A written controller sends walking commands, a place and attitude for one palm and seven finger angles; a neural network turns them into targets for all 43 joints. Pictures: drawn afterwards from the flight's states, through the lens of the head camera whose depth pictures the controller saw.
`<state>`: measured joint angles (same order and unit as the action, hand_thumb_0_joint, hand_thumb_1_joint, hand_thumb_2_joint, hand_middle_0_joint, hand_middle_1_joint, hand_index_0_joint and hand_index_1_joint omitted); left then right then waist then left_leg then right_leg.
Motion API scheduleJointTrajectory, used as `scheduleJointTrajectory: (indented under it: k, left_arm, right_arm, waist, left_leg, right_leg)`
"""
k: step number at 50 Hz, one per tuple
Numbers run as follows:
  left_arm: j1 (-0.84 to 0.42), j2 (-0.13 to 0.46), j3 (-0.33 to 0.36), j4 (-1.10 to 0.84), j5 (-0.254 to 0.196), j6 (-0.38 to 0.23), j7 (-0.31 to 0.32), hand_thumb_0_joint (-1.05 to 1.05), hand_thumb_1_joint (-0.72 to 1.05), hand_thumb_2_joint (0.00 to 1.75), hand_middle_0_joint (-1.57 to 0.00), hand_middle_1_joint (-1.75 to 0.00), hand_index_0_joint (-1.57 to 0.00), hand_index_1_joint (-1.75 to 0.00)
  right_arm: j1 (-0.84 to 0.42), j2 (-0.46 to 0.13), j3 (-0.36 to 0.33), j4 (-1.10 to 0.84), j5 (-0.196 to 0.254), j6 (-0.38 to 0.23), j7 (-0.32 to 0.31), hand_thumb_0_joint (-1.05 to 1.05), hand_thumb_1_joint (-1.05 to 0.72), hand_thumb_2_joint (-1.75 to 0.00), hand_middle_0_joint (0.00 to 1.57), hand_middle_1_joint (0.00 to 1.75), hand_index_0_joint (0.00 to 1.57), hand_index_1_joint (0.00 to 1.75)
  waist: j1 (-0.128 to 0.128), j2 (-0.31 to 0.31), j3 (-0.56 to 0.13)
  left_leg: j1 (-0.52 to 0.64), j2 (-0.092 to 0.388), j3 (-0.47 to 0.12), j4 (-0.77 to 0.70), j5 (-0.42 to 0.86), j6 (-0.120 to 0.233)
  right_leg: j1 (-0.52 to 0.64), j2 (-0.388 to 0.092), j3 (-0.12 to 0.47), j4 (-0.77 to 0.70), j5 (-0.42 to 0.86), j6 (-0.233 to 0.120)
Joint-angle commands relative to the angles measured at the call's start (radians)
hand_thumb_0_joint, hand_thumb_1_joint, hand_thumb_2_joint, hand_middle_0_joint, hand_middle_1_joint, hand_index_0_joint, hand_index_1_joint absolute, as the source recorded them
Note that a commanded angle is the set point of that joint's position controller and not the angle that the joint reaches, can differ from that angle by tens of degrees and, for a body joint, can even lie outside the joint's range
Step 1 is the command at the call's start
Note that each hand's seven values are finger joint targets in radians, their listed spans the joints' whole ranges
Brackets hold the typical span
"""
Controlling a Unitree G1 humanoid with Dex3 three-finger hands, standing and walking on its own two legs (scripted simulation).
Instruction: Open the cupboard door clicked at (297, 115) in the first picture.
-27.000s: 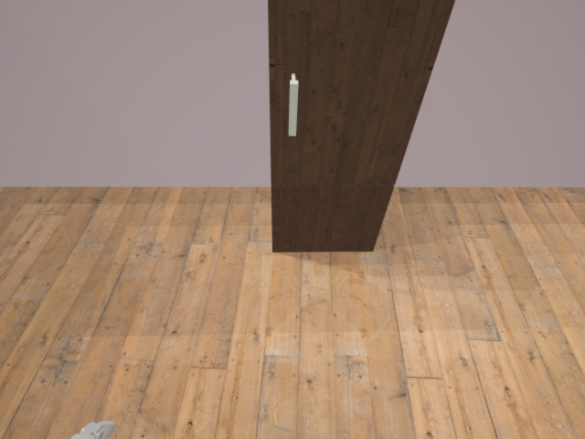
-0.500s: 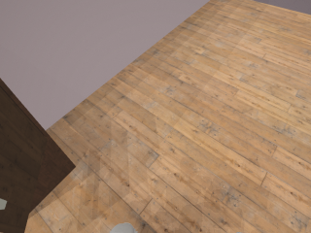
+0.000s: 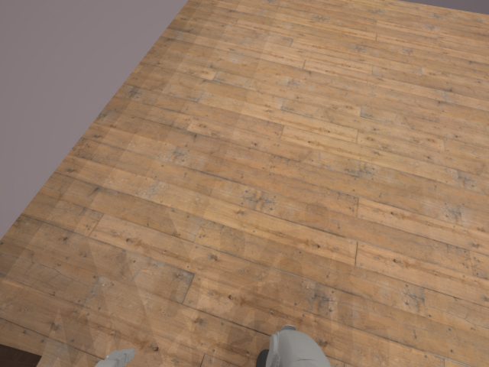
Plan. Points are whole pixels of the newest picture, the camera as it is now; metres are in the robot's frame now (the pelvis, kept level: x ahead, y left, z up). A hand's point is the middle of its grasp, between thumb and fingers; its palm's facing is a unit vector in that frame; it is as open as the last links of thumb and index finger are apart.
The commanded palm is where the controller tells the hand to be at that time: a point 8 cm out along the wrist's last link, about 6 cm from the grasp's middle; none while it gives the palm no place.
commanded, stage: walk to a spot facing it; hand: left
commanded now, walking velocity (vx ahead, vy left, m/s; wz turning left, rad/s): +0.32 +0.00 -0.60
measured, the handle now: out of the picture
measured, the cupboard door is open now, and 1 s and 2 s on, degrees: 43 43 43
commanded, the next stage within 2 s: turn to face it in 0.84 s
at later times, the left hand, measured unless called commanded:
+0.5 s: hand (194, 295) +0.26 +0.10 -0.15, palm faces -0.17 -0.96 -0.24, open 7.3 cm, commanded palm none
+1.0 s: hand (267, 147) +0.69 -0.05 -0.17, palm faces -0.42 -0.89 -0.16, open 7.4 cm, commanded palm none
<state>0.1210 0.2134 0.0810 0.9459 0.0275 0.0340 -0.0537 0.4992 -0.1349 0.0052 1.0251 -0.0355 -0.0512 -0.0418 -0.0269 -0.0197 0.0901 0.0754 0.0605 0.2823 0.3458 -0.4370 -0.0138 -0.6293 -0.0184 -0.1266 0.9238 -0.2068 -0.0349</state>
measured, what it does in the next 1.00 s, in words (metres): walks ahead, turning right: right foot, then left foot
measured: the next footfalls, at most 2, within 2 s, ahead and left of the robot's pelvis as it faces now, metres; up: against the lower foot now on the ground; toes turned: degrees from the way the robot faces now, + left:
right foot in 0.10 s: +0.15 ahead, -0.06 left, +0.00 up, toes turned -12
left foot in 0.64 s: +0.45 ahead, -0.04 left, +0.00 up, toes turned -11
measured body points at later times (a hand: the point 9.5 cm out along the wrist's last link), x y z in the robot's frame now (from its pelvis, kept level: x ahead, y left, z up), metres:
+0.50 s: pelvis +0.24 -0.08 +0.01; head +0.28 -0.11 +0.46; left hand +0.27 +0.15 -0.13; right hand +0.30 -0.33 -0.14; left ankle +0.36 +0.06 -0.66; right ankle +0.11 -0.05 -0.73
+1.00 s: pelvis +0.54 -0.18 +0.00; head +0.59 -0.20 +0.44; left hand +0.71 +0.00 -0.16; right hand +0.37 -0.34 -0.14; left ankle +0.41 -0.04 -0.73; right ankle +0.61 -0.33 -0.70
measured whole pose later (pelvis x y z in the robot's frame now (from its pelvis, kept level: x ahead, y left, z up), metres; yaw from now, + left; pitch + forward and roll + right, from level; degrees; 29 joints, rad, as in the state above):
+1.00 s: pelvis +0.54 -0.18 +0.00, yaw -25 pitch +2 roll -1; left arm 0.15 0.18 0.06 0.97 0.02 -0.02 -0.03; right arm 0.45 -0.13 0.00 1.09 -0.02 -0.06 -0.03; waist -0.01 0.00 0.10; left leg 0.10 0.05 0.24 0.36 -0.45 0.00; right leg -0.61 -0.03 -0.12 0.75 -0.10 0.01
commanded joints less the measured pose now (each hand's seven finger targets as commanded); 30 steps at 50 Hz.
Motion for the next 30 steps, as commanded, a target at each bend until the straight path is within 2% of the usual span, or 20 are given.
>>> scheduleJointTrajectory:
  k: [1,3,4,5,6,7,10,11,13,15,18,19,20,22,25,26,27,28,29,30]
  left_arm:
    - [0.022,0.021,-0.004,-0.072,-0.006,-0.039,0.004,0.00,0.90,0.90,-0.20,-0.30,-0.20,-0.30]
    - [0.209,0.065,0.017,-0.024,-0.004,-0.052,0.013,0.00,0.90,0.90,-0.20,-0.30,-0.20,-0.30]
    - [0.347,0.121,0.034,0.016,-0.001,-0.061,0.019,0.00,0.90,0.90,-0.20,-0.30,-0.20,-0.30]
    - [0.421,0.221,0.053,0.027,-0.003,-0.070,0.032,0.00,0.90,0.90,-0.20,-0.30,-0.20,-0.30]
    - [0.384,0.277,0.058,0.015,-0.025,-0.064,0.049,0.00,0.90,0.90,-0.20,-0.30,-0.20,-0.30]
    - [0.290,0.241,0.052,-0.006,-0.031,-0.062,0.058,0.00,0.90,0.90,-0.20,-0.30,-0.20,-0.30]
    - [0.143,0.102,0.007,-0.030,-0.026,-0.091,0.065,0.00,0.90,0.90,-0.20,-0.30,-0.20,-0.30]
    - [0.147,0.099,0.002,-0.026,-0.024,-0.099,0.062,0.00,0.90,0.90,-0.20,-0.30,-0.20,-0.30]
    - [0.162,0.096,0.004,-0.017,-0.019,-0.110,0.057,0.00,0.90,0.90,-0.20,-0.30,-0.20,-0.30]
    - [0.229,0.083,0.005,0.010,-0.018,-0.122,0.059,0.00,0.90,0.90,-0.20,-0.30,-0.20,-0.30]
    - [0.308,0.073,0.009,0.028,-0.031,-0.122,0.066,0.00,0.90,0.90,-0.20,-0.30,-0.20,-0.30]
    - [0.284,0.077,0.015,0.020,-0.032,-0.115,0.071,0.00,0.90,0.90,-0.20,-0.30,-0.20,-0.30]
    - [0.253,0.090,0.017,0.017,-0.027,-0.110,0.075,0.00,0.90,0.90,-0.20,-0.30,-0.20,-0.30]
    - [0.291,0.084,0.004,0.025,-0.015,-0.108,0.073,0.00,0.90,0.90,-0.20,-0.30,-0.20,-0.30]
    - [0.389,0.085,-0.003,0.068,-0.012,-0.116,0.074,0.00,0.90,0.90,-0.20,-0.30,-0.20,-0.30]
    - [0.433,0.085,-0.003,0.082,-0.013,-0.119,0.078,0.00,0.90,0.90,-0.20,-0.30,-0.20,-0.30]
    - [0.474,0.078,-0.007,0.096,-0.013,-0.121,0.086,0.00,0.90,0.90,-0.20,-0.30,-0.20,-0.30]
    - [0.466,0.073,-0.009,0.105,-0.014,-0.125,0.098,0.00,0.90,0.90,-0.20,-0.30,-0.20,-0.30]
    - [0.444,0.071,-0.010,0.103,-0.017,-0.125,0.111,0.00,0.90,0.90,-0.20,-0.30,-0.20,-0.30]
    - [0.415,0.084,-0.011,0.100,-0.016,-0.125,0.120,0.00,0.90,0.90,-0.20,-0.30,-0.20,-0.30]
  right_arm:
    - [0.039,-0.206,-0.053,-0.040,0.011,-0.016,-0.011,0.00,-0.90,-0.90,0.20,0.30,0.20,0.30]
    - [-0.040,-0.231,-0.059,-0.064,0.019,-0.015,-0.005,0.00,-0.90,-0.90,0.20,0.30,0.20,0.30]
    - [-0.088,-0.224,-0.058,-0.084,0.033,-0.018,0.006,0.00,-0.90,-0.90,0.20,0.30,0.20,0.30]
    - [-0.073,-0.136,-0.047,-0.116,0.052,-0.019,0.016,0.00,-0.90,-0.90,0.20,0.30,0.20,0.30]
    - [-0.153,-0.141,-0.057,-0.150,0.044,-0.016,0.015,0.00,-0.90,-0.90,0.20,0.30,0.20,0.30]
    - [-0.186,-0.144,-0.068,-0.156,0.034,-0.012,0.019,0.00,-0.90,-0.90,0.20,0.30,0.20,0.30]
    - [-0.138,-0.099,-0.067,-0.095,0.026,0.019,0.018,0.00,-0.90,-0.90,0.20,0.30,0.20,0.30]
    - [-0.096,-0.085,-0.065,-0.078,0.029,0.032,0.017,0.00,-0.90,-0.90,0.20,0.30,0.20,0.30]
    - [-0.070,-0.091,-0.067,-0.072,0.023,0.044,0.016,0.00,-0.90,-0.90,0.20,0.30,0.20,0.30]
    - [-0.139,-0.088,-0.069,-0.087,0.021,0.040,0.021,0.00,-0.90,-0.90,0.20,0.30,0.20,0.30]
    - [-0.203,-0.094,-0.071,-0.114,0.035,0.037,0.016,0.00,-0.90,-0.90,0.20,0.30,0.20,0.30]
    - [-0.202,-0.115,-0.077,-0.120,0.039,0.038,0.012,0.00,-0.90,-0.90,0.20,0.30,0.20,0.30]
    - [-0.226,-0.117,-0.078,-0.128,0.041,0.039,0.016,0.00,-0.90,-0.90,0.20,0.30,0.20,0.30]
    - [-0.361,-0.103,-0.070,-0.160,0.034,0.031,0.031,0.00,-0.90,-0.90,0.20,0.30,0.20,0.30]
    - [-0.455,-0.092,-0.067,-0.172,0.020,0.019,0.049,0.00,-0.90,-0.90,0.20,0.30,0.20,0.30]
    - [-0.488,-0.082,-0.062,-0.186,0.020,0.014,0.051,0.00,-0.90,-0.90,0.20,0.30,0.20,0.30]
    - [-0.515,-0.078,-0.055,-0.198,0.022,0.007,0.048,0.00,-0.90,-0.90,0.20,0.30,0.20,0.30]
    - [-0.499,-0.081,-0.050,-0.196,0.025,0.004,0.040,0.00,-0.90,-0.90,0.20,0.30,0.20,0.30]
    - [-0.450,-0.101,-0.049,-0.180,0.032,0.002,0.025,0.00,-0.90,-0.90,0.20,0.30,0.20,0.30]
    - [-0.340,-0.129,-0.058,-0.143,0.036,0.001,0.013,0.00,-0.90,-0.90,0.20,0.30,0.20,0.30]
  waist:
    - [0.062,0.199,-0.048]
    - [0.160,0.199,-0.128]
    - [0.236,0.132,-0.185]
    - [0.242,-0.144,-0.283]
    - [0.210,-0.160,-0.238]
    - [0.155,-0.045,-0.057]
    - [0.024,0.020,0.009]
    - [-0.006,0.003,0.005]
    - [-0.025,-0.055,-0.035]
    - [-0.004,-0.037,-0.078]
    - [0.018,-0.152,-0.094]
    - [0.000,-0.220,-0.082]
    - [-0.005,-0.238,-0.076]
    - [0.035,-0.091,-0.040]
    - [0.077,0.013,0.005]
    - [0.091,0.006,0.005]
    - [0.098,-0.017,-0.001]
    - [0.072,-0.089,-0.016]
    - [0.044,-0.186,-0.024]
    - [-0.009,-0.217,-0.070]
  left_leg:
    - [0.018,0.264,-0.040,0.150,1.415,0.042]
    - [-0.099,0.247,-0.024,0.387,1.363,0.030]
    - [-0.286,0.208,-0.006,0.629,1.093,0.010]
    - [-0.628,0.015,-0.032,1.004,-0.001,-0.032]
    - [-0.782,-0.013,-0.197,1.183,-0.157,-0.016]
    - [-0.836,0.048,-0.282,1.165,-0.015,-0.002]
    - [-0.653,0.092,-0.300,1.000,0.180,-0.019]
    - [-0.624,0.082,-0.291,0.960,0.195,-0.023]
    - [-0.625,0.068,-0.270,0.881,0.190,-0.032]
    - [-0.684,0.059,-0.266,0.833,0.215,-0.038]
    - [-0.728,-0.003,-0.213,0.779,0.251,-0.028]
    - [-0.679,-0.022,-0.167,0.705,0.226,-0.026]
    - [-0.652,-0.014,-0.161,0.630,0.239,-0.026]
    - [-0.651,0.002,-0.197,0.548,0.262,-0.015]
    - [-0.765,-0.018,-0.215,0.523,0.234,-0.013]
    - [-0.826,-0.040,-0.200,0.516,0.211,-0.008]
    - [-0.850,-0.070,-0.163,0.490,0.171,0.001]
    - [-0.806,-0.100,-0.117,0.414,0.151,0.014]
    - [-0.677,-0.142,-0.060,0.327,0.152,0.037]
    - [-0.479,-0.165,-0.056,0.249,0.208,0.064]
  right_leg:
    - [0.171,0.095,-0.088,-0.168,-0.081,-0.072]
    - [0.457,0.106,-0.078,-0.245,-0.083,-0.110]
    - [0.713,0.033,0.012,-0.348,0.000,-0.155]
    - [0.953,-0.287,0.563,-0.459,0.066,-0.296]
    - [0.894,-0.391,0.799,-0.608,0.062,-0.334]
    - [0.751,-0.379,0.654,-0.647,0.018,-0.289]
    - [0.394,-0.204,0.399,-0.685,0.226,0.151]
    - [0.367,-0.165,0.334,-0.686,0.359,0.195]
    - [0.417,-0.125,0.247,-0.661,0.567,0.039]
    - [0.519,-0.109,0.247,-0.621,0.688,0.005]
    - [0.620,-0.044,0.219,-0.614,1.012,0.350]
    - [0.610,-0.023,0.196,-0.630,1.114,0.345]
    - [0.614,-0.033,0.189,-0.619,1.074,0.220]
    - [0.605,-0.114,0.270,-0.601,0.762,0.004]
    - [0.704,-0.172,0.389,-0.629,0.552,-0.069]
    - [0.786,-0.161,0.388,-0.611,0.681,-0.044]
    - [0.856,-0.146,0.371,-0.570,0.921,0.054]
    - [0.884,-0.117,0.329,-0.525,1.186,0.248]
    - [0.838,-0.081,0.286,-0.465,1.433,0.347]
    - [0.759,-0.056,0.280,-0.359,1.506,0.344]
